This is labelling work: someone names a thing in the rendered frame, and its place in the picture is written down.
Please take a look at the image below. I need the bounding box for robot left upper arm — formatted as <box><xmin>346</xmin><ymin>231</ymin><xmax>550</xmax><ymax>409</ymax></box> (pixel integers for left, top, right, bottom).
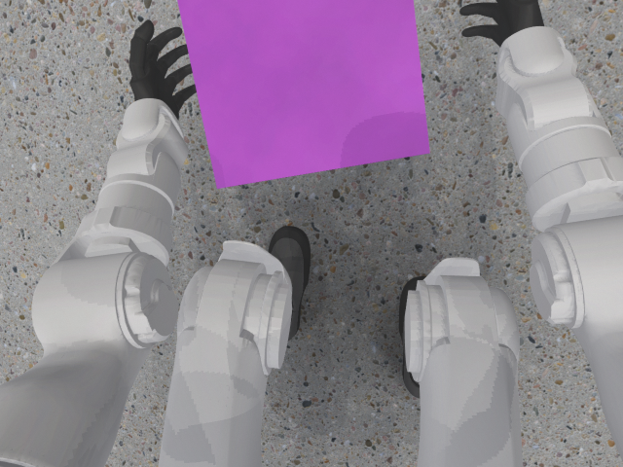
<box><xmin>0</xmin><ymin>251</ymin><xmax>179</xmax><ymax>467</ymax></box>

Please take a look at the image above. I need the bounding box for robot left thigh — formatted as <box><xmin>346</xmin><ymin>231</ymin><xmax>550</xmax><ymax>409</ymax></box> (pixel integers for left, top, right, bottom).
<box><xmin>158</xmin><ymin>259</ymin><xmax>292</xmax><ymax>467</ymax></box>

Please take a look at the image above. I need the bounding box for robot right foot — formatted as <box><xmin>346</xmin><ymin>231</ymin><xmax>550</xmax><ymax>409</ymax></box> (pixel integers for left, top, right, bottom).
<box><xmin>399</xmin><ymin>276</ymin><xmax>426</xmax><ymax>398</ymax></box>

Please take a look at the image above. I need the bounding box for robot left forearm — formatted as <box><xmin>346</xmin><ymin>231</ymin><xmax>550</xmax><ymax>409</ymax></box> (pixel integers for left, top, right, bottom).
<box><xmin>31</xmin><ymin>98</ymin><xmax>189</xmax><ymax>340</ymax></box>

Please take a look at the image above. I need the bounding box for left robot hand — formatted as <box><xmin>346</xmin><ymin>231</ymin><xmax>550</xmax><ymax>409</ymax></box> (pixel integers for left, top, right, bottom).
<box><xmin>128</xmin><ymin>19</ymin><xmax>197</xmax><ymax>120</ymax></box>

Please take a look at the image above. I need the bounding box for carton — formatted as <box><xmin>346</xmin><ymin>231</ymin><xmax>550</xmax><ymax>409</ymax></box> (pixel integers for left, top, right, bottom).
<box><xmin>177</xmin><ymin>0</ymin><xmax>430</xmax><ymax>189</ymax></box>

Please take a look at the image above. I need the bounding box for right robot hand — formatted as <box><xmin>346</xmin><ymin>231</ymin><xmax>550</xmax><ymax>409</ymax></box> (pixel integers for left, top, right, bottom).
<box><xmin>459</xmin><ymin>0</ymin><xmax>544</xmax><ymax>47</ymax></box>

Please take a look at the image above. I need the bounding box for robot right forearm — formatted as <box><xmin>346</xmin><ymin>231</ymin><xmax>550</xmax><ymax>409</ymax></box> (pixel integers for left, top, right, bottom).
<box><xmin>495</xmin><ymin>26</ymin><xmax>623</xmax><ymax>233</ymax></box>

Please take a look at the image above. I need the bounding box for robot right upper arm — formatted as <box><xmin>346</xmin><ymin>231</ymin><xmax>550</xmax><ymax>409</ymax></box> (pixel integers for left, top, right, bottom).
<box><xmin>530</xmin><ymin>215</ymin><xmax>623</xmax><ymax>461</ymax></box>

